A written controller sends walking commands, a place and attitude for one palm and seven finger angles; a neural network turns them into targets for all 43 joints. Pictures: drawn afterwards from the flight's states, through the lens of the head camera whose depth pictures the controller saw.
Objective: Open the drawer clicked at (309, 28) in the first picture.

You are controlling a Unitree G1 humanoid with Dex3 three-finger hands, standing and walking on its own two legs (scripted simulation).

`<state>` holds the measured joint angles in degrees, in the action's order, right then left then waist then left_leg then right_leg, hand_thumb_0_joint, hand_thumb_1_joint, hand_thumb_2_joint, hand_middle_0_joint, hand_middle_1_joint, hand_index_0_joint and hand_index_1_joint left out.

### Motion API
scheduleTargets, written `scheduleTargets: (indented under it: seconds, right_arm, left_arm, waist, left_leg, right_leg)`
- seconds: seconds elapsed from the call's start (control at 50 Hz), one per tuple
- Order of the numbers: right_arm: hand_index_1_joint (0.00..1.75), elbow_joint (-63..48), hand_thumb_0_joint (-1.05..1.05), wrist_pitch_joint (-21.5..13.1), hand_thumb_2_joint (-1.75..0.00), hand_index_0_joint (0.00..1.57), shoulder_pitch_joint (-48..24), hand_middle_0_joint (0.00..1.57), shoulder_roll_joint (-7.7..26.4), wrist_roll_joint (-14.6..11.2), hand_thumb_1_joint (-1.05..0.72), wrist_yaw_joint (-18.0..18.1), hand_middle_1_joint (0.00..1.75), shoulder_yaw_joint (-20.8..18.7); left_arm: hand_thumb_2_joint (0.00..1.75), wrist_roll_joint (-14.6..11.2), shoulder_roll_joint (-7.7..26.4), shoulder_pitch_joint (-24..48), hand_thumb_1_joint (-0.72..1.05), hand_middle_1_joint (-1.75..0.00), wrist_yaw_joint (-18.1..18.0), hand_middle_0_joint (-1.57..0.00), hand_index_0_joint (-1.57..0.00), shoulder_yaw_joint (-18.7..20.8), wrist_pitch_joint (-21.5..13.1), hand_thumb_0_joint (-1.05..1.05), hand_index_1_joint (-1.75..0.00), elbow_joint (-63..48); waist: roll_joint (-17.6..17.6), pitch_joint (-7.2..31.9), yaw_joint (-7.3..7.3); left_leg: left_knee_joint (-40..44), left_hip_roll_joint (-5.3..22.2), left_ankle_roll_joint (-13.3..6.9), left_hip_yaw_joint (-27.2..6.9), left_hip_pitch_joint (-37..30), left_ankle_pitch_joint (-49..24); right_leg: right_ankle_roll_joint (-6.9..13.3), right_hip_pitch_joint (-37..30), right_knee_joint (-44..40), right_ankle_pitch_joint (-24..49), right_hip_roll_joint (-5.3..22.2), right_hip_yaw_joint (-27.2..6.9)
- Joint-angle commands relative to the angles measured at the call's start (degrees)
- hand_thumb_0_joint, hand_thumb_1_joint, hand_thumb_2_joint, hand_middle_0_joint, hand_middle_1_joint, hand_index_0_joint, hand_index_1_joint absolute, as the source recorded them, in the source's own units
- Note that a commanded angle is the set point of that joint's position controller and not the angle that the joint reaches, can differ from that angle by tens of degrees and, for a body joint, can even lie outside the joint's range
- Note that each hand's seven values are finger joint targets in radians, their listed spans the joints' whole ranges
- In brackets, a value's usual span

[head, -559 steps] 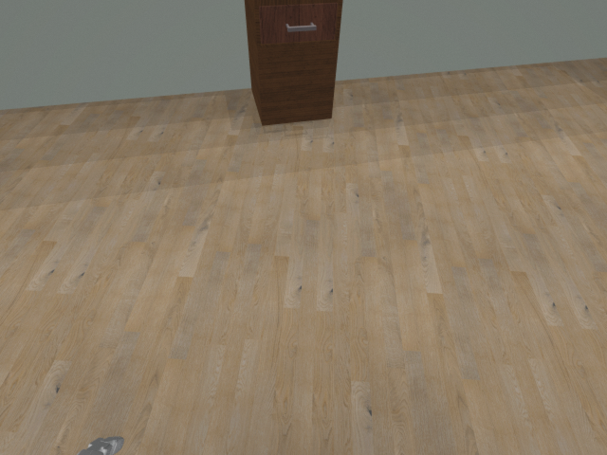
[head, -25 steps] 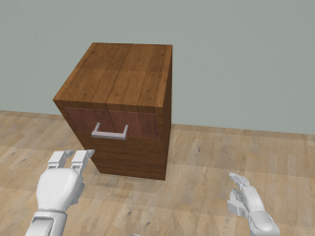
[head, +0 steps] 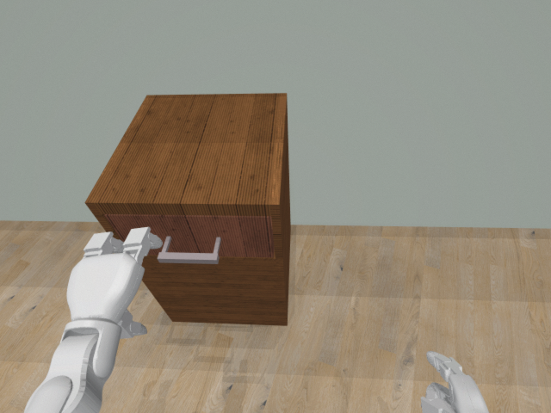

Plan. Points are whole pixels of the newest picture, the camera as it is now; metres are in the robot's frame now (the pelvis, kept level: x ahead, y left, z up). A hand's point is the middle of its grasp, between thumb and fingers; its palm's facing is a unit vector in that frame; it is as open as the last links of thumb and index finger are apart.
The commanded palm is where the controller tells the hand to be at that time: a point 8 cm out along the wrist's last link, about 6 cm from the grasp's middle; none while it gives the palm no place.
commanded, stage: raise the hand with hooked fingers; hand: left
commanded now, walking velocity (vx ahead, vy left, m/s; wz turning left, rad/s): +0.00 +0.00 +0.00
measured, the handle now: (190, 250) +0.49 +0.27 -0.20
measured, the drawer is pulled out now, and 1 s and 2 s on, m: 0.00 0.00 0.00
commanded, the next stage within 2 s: move the hooked fingers above the handle in 0.76 s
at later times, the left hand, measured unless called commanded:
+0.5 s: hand (122, 248) +0.31 +0.25 +0.09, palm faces -0.02 -0.08 -1.00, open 13.8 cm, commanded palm +0.28 +0.25 +0.14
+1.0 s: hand (142, 261) +0.30 +0.23 +0.06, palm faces -0.08 -0.10 -0.99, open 13.9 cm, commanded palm +0.30 +0.24 +0.12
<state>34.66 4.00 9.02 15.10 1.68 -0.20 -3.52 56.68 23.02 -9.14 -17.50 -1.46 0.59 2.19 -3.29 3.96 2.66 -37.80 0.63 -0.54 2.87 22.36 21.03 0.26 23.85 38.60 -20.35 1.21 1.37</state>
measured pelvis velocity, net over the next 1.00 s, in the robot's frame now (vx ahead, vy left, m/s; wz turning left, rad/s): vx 0.00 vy -0.01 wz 0.01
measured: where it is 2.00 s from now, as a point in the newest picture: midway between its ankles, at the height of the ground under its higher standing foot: outside the picture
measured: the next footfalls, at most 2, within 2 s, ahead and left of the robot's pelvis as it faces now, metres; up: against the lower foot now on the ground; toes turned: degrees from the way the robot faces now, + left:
none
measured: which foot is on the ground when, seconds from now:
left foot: down 0.00-1.00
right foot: down 0.00-1.00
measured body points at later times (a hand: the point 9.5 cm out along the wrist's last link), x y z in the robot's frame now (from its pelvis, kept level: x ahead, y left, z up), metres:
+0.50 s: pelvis +0.00 +0.01 +0.02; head +0.02 -0.02 +0.47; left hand +0.30 +0.25 +0.15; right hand +0.19 -0.21 -0.09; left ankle -0.02 +0.11 -0.72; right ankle -0.01 -0.12 -0.72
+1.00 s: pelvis +0.00 -0.01 +0.02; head +0.02 -0.04 +0.47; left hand +0.30 +0.23 +0.12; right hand +0.19 -0.24 -0.09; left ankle -0.02 +0.11 -0.72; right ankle -0.01 -0.12 -0.72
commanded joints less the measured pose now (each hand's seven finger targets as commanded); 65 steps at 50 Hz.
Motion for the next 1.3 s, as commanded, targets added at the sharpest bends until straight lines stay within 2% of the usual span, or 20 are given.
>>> scheduleTargets:
  seconds: [0.0, 0.1, 0.16, 0.2, 0.26, 0.34, 0.42, 0.46, 0.5, 0.6, 0.72, 0.78, 0.88, 0.9, 0.92, 1.0, 1.1, 1.18, 1.2, 1.28]
  right_arm:
    - [0.30, -10.0, 0.00, -2.7, -0.90, 0.20, -7.5, 0.20, 4.6, -1.2, -0.90, 0.3, 0.30, -0.7]
    - [0.30, -10.2, 0.00, -1.6, -0.90, 0.20, -7.6, 0.20, 4.4, -1.2, -0.90, 0.4, 0.30, 0.4]
    - [0.30, -9.8, 0.00, -1.1, -0.90, 0.20, -7.4, 0.20, 3.9, -1.6, -0.90, 0.5, 0.30, 0.9]
    - [0.30, -9.7, 0.00, -0.9, -0.90, 0.20, -7.4, 0.20, 3.9, -1.7, -0.90, 0.6, 0.30, 1.1]
    - [0.30, -9.4, 0.00, -0.9, -0.90, 0.20, -7.2, 0.20, 3.8, -2.0, -0.90, 0.7, 0.30, 1.1]
    - [0.30, -9.1, 0.00, -1.0, -0.90, 0.20, -6.5, 0.20, 4.3, -2.1, -0.90, 0.8, 0.30, 1.0]
    - [0.30, -9.3, 0.00, -0.4, -0.90, 0.20, -5.5, 0.20, 4.7, -2.4, -0.90, 0.1, 0.30, 0.8]
    - [0.30, -9.7, 0.00, 0.0, -0.90, 0.20, -5.8, 0.20, 5.1, -2.3, -0.90, 0.0, 0.30, 0.7]
    - [0.30, -9.9, 0.00, 0.0, -0.90, 0.20, -6.0, 0.20, 5.2, -2.1, -0.90, 0.0, 0.30, 0.5]
    - [0.30, -9.1, 0.00, -0.7, -0.90, 0.20, -5.3, 0.20, 4.9, -1.7, -0.90, 0.3, 0.30, 0.0]
    - [0.30, -7.9, 0.00, -1.0, -0.90, 0.20, -5.3, 0.20, 5.0, -2.6, -0.90, 0.0, 0.30, -0.4]
    - [0.30, -8.2, 0.00, -1.0, -0.90, 0.20, -5.8, 0.20, 5.2, -2.8, -0.90, 0.1, 0.30, -0.4]
    - [0.30, -8.4, 0.00, -0.7, -0.90, 0.20, -6.2, 0.20, 5.3, -3.2, -0.90, 0.6, 0.30, 0.3]
    - [0.30, -8.0, 0.00, -0.7, -0.90, 0.20, -5.6, 0.20, 5.5, -3.2, -0.90, 0.7, 0.30, 0.3]
    - [0.30, -8.1, 0.00, -0.7, -0.90, 0.20, -5.6, 0.20, 5.5, -3.1, -0.90, 0.8, 0.30, 0.4]
    - [0.30, -7.5, 0.00, -1.0, -0.90, 0.20, -3.9, 0.20, 5.2, -2.3, -0.90, 1.2, 0.30, -0.1]
    - [0.30, -6.4, 0.00, -1.6, -0.90, 0.20, -1.7, 0.20, 4.6, -1.5, -0.90, 1.2, 0.30, -1.1]
    - [0.30, -5.4, 0.00, -1.3, -0.90, 0.20, -0.3, 0.20, 5.1, -1.7, -0.90, 0.8, 0.30, -1.7]
    - [0.30, -5.3, 0.00, -1.2, -0.90, 0.20, 0.3, 0.20, 5.3, -1.8, -0.90, 0.7, 0.30, -1.9]
    - [0.30, -5.0, 0.00, -0.8, -0.90, 0.20, 1.8, 0.20, 6.2, -2.1, -0.90, 1.1, 0.30, -1.9]
  left_arm:
    - [0.32, -1.0, 9.5, 12.3, -0.45, -1.17, 1.9, -0.30, -0.30, 2.8, 2.2, 0.00, -1.17, -10.6]
    - [0.30, -0.4, 13.5, 17.5, -0.50, -1.20, 5.9, -0.30, -0.30, 4.9, 1.9, 0.00, -1.20, -10.5]
    - [0.30, -0.4, 13.5, 21.9, -0.50, -1.20, 7.1, -0.30, -0.30, 4.6, 1.1, 0.00, -1.20, -8.5]
    - [0.30, -0.7, 15.3, 25.0, -0.50, -1.20, 7.6, -0.30, -0.30, 5.8, 0.8, 0.00, -1.20, -8.0]
    - [0.30, -1.1, 14.6, 28.8, -0.50, -1.20, 8.8, -0.30, -0.30, 4.4, 0.3, 0.00, -1.20, -7.3]
    - [0.30, -2.2, 15.5, 32.2, -0.50, -1.20, 10.9, -0.30, -0.30, 4.0, -0.6, 0.00, -1.20, -7.4]
    - [0.30, -3.8, 12.7, 24.7, -0.50, -1.20, 13.4, -0.30, -0.30, 2.8, -1.0, 0.00, -1.20, -3.4]
    - [0.30, -4.1, 14.0, 24.2, -0.50, -1.20, 13.9, -0.30, -0.30, 4.0, -1.8, 0.00, -1.20, -4.3]
    - [0.30, -4.1, 16.1, 24.9, -0.50, -1.20, 13.4, -0.30, -0.30, 6.2, -3.1, 0.00, -1.20, -6.5]
    - [0.30, -3.3, 18.3, 27.7, -0.50, -1.20, 9.5, -0.30, -0.30, 9.2, -6.2, 0.00, -1.20, -10.6]
    - [0.30, -2.8, 15.4, 27.5, -0.50, -1.20, 6.7, -0.30, -0.30, 7.1, -3.7, 0.00, -1.20, -6.2]
    - [0.30, -2.7, 14.8, 26.6, -0.50, -1.20, 7.3, -0.30, -0.30, 5.5, -1.6, 0.00, -1.20, -5.7]
    - [0.30, -3.5, 12.7, 27.4, -0.50, -1.20, 10.2, -0.30, -0.30, 2.2, -0.1, 0.00, -1.20, -0.3]
    - [0.30, -3.3, 13.8, 28.5, -0.50, -1.20, 10.6, -0.30, -0.30, 3.4, -0.6, 0.00, -1.20, 1.8]
    - [0.30, -2.9, 13.6, 29.1, -0.50, -1.20, 10.9, -0.30, -0.30, 3.0, -1.2, 0.00, -1.20, 2.6]
    - [0.30, -1.1, 16.1, 34.6, -0.50, -1.20, 9.3, -0.30, -0.30, 5.6, -5.3, 0.00, -1.20, 2.3]
    - [0.30, 1.0, 15.8, 36.6, -0.50, -1.20, 4.5, -0.30, -0.30, 7.4, -8.9, 0.00, -1.20, 3.9]
    - [0.30, 1.9, 13.3, 37.4, -0.50, -1.20, 1.5, -0.30, -0.30, 5.8, -7.4, 0.00, -1.20, 10.9]
    - [0.30, 2.0, 13.0, 35.9, -0.50, -1.20, 1.2, -0.30, -0.30, 5.9, -6.5, 0.00, -1.20, 13.6]
    - [0.30, 2.6, 13.9, 39.9, -0.50, -1.20, 1.1, -0.30, -0.30, 4.6, -4.6, 0.00, -1.20, 19.1]
  waist:
    - [2.0, 11.9, 0.49]
    - [2.3, 9.7, 1.21]
    - [1.5, 7.7, 0.96]
    - [0.3, 8.2, 0.84]
    - [-1.6, 9.0, 0.44]
    - [-1.1, 11.4, 0.12]
    - [2.3, 9.5, 0.73]
    - [3.8, 9.5, 1.13]
    - [4.0, 10.2, 1.61]
    - [0.2, 13.2, 1.75]
    - [-0.1, 11.1, 0.84]
    - [0.5, 12.3, 0.84]
    - [6.0, 7.7, -0.22]
    - [8.0, 6.4, -0.49]
    - [6.8, 6.3, -0.21]
    - [4.5, 10.9, 0.04]
    - [-1.1, 16.0, -0.19]
    - [1.4, 15.1, -1.49]
    - [3.7, 15.2, -1.50]
    - [5.2, 16.5, -2.50]
  left_leg:
    - [7.5, -0.6, -1.1, -1.6, -8.2, -21.7]
    - [10.3, -0.4, -1.0, -2.0, -10.3, -24.4]
    - [11.8, -0.4, -1.0, -1.9, -11.1, -23.4]
    - [12.6, -0.5, -0.8, -1.9, -11.6, -22.8]
    - [13.3, -0.6, -0.8, -1.9, -13.5, -23.4]
    - [13.8, -0.7, -1.0, -2.2, -15.2, -25.8]
    - [14.3, -0.8, -1.0, -1.8, -13.3, -26.6]
    - [14.6, -0.9, -1.2, -1.4, -12.7, -26.1]
    - [14.8, -0.9, -1.2, -1.3, -12.5, -26.6]
    - [13.9, -1.0, -1.4, -1.5, -14.0, -27.8]
    - [13.7, -1.2, -1.3, -0.8, -12.3, -24.9]
    - [13.8, -1.3, -1.4, -0.5, -12.5, -24.7]
    - [14.3, -1.5, -1.8, 0.2, -9.8, -19.4]
    - [14.4, -1.5, -1.8, 0.2, -8.5, -18.2]
    - [14.1, -1.7, -1.9, 0.5, -8.3, -17.5]
    - [11.9, -2.0, -2.0, 0.1, -8.6, -19.3]
    - [8.2, -2.1, -1.7, -0.3, -8.5, -23.3]
    - [5.8, -1.8, -1.5, -0.2, -4.9, -22.5]
    - [5.6, -1.8, -1.6, -0.3, -3.5, -21.8]
    - [4.0, -2.0, -1.8, 0.3, -0.2, -19.6]
  right_leg:
    - [2.3, -8.7, -7.0, 18.3, -1.4, -0.1]
    - [2.4, -11.1, -9.4, 19.1, -1.5, 0.2]
    - [2.4, -11.0, -10.9, 18.0, -1.8, 0.6]
    - [2.6, -12.1, -11.8, 17.1, -1.9, 0.4]
    - [2.6, -12.3, -12.9, 17.2, -2.0, 0.7]
    - [2.5, -14.2, -13.9, 19.2, -2.1, 0.5]
    - [2.3, -15.4, -14.5, 20.8, -2.1, 0.8]
    - [2.1, -16.0, -14.7, 21.5, -2.0, 0.5]
    - [2.2, -17.1, -14.8, 22.1, -1.8, 0.2]
    - [2.4, -16.9, -14.3, 22.7, -1.7, -0.5]
    - [2.4, -14.7, -14.0, 21.0, -1.7, -0.3]
    - [2.2, -15.7, -14.0, 21.7, -1.6, -0.3]
    - [1.5, -14.1, -15.3, 18.7, -1.4, -0.7]
    - [1.4, -13.4, -15.6, 17.2, -1.6, -0.8]
    - [1.4, -13.0, -15.4, 16.8, -1.5, -1.0]
    - [1.8, -12.7, -13.3, 18.7, -1.4, -1.5]
    - [2.5, -10.1, -9.6, 21.9, -1.8, -1.3]
    - [2.4, -5.7, -7.2, 21.9, -2.1, -0.5]
    - [2.3, -6.1, -7.0, 21.6, -2.3, -0.5]
    - [1.9, -5.4, -5.8, 21.8, -1.9, -0.9]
